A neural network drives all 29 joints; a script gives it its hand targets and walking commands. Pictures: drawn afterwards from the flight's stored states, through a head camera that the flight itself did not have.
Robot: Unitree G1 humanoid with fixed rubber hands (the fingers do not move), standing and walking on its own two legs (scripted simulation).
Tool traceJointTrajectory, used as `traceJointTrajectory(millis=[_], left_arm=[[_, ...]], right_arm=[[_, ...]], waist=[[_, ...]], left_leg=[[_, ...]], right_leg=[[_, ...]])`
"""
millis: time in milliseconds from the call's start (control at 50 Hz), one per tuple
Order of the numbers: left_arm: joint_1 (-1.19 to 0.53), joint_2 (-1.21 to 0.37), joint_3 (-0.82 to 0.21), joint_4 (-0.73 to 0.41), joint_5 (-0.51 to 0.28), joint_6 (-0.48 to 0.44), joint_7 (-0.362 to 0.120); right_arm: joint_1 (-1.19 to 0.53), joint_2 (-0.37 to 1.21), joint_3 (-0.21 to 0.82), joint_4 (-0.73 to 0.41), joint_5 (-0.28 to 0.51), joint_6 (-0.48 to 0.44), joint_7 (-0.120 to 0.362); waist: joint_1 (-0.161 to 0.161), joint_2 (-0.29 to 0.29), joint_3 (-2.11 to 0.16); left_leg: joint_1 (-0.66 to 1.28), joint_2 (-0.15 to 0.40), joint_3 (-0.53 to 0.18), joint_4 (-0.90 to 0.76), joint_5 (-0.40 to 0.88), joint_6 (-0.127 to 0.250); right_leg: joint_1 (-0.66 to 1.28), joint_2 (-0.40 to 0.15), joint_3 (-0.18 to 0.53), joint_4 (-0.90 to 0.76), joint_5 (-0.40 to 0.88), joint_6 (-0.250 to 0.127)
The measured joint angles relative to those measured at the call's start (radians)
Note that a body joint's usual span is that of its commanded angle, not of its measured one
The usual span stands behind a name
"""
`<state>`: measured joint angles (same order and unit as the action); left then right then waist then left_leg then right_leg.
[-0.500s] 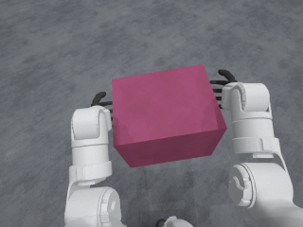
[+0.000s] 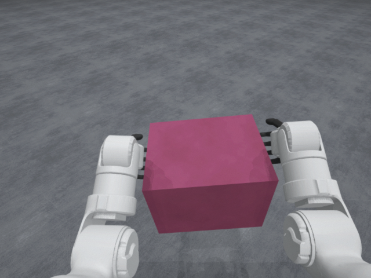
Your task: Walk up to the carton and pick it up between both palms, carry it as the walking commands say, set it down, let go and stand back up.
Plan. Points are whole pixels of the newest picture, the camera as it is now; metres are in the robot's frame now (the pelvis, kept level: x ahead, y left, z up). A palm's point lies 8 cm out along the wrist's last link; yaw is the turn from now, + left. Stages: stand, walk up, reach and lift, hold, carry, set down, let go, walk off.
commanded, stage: carry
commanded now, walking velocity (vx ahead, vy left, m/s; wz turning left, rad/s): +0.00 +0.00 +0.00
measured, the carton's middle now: (205, 174) +0.38 -0.02 +0.06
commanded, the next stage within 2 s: none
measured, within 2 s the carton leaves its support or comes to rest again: neither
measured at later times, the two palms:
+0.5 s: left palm (122, 165) +0.33 +0.16 +0.13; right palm (277, 145) +0.35 -0.16 +0.17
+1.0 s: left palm (144, 158) +0.42 +0.13 +0.06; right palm (268, 145) +0.44 -0.19 +0.09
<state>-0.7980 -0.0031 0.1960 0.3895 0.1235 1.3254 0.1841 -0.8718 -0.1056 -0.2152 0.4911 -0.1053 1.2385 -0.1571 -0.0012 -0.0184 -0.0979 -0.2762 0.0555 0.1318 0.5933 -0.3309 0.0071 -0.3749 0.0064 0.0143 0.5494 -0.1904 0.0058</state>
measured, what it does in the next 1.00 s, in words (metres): walks ahead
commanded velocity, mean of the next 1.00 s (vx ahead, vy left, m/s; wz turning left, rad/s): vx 0.28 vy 0.00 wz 0.00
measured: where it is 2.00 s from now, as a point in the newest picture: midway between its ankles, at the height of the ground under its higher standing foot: (193, 204)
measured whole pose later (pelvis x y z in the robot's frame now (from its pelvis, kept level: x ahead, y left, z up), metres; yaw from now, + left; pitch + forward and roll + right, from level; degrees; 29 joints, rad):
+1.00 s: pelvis +0.14 +0.00 +0.01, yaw -3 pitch +5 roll +0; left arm -0.32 -0.17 0.17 -0.04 0.18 1.30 0.25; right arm -0.47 0.00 -0.18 0.16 -0.12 1.21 -0.12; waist -0.01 -0.04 -0.13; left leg -0.39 0.06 0.17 0.74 -0.50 -0.02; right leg -0.17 -0.04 -0.11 0.42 -0.34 -0.01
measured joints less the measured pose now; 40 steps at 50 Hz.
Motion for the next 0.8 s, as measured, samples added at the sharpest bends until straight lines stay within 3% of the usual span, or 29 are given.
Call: traceJointTrajectory(millis=[100,180,340,560,620,720,800], left_arm=[[-0.036,0.002,0.016,-0.009,0.003,0.006,-0.005],[-0.048,-0.005,0.050,-0.028,0.015,0.009,-0.007],[-0.029,-0.017,0.070,-0.034,0.029,0.013,-0.012],[0.015,-0.018,0.053,-0.063,0.013,0.021,0.016],[0.075,-0.018,0.041,-0.075,0.015,0.014,0.001],[0.110,-0.008,0.013,-0.126,-0.004,0.024,0.010],[0.142,-0.035,0.013,-0.161,0.021,0.017,0.005]], right_arm=[[-0.062,-0.032,0.030,0.016,0.058,0.015,-0.043],[-0.099,-0.033,0.016,0.035,0.060,0.009,-0.048],[-0.115,-0.019,0.006,0.071,0.025,0.004,-0.036],[-0.039,0.014,-0.014,0.029,-0.014,-0.013,0.002],[0.015,0.042,-0.008,0.004,-0.026,-0.008,-0.006],[0.075,0.061,0.008,-0.090,-0.013,0.013,-0.023],[0.135,0.077,-0.010,-0.152,-0.050,0.008,0.018]], waist=[[-0.028,0.015,0.042],[-0.036,0.016,0.049],[-0.024,0.004,0.035],[0.008,-0.012,0.011],[0.021,0.008,-0.018],[0.024,0.025,-0.044],[0.030,0.011,-0.075]], left_leg=[[-0.009,-0.003,0.015,-0.014,0.028,0.005],[-0.020,-0.003,0.021,-0.025,0.045,0.006],[-0.032,-0.005,0.033,-0.032,0.054,0.014],[-0.028,-0.021,0.038,-0.039,0.038,0.035],[0.006,-0.019,0.046,-0.087,0.040,0.043],[0.065,-0.013,0.055,-0.173,0.049,0.034],[0.094,-0.006,0.068,-0.180,0.013,0.011]], right_leg=[[-0.011,-0.001,0.014,-0.020,0.035,0.001],[-0.021,0.000,0.020,-0.038,0.058,0.001],[-0.029,-0.001,0.032,-0.060,0.079,0.008],[-0.023,-0.016,0.037,-0.070,0.067,0.023],[-0.024,-0.027,-0.003,-0.028,-0.044,0.006],[-0.003,-0.036,-0.077,0.022,-0.116,-0.013],[0.060,-0.032,-0.106,-0.117,-0.047,-0.029]])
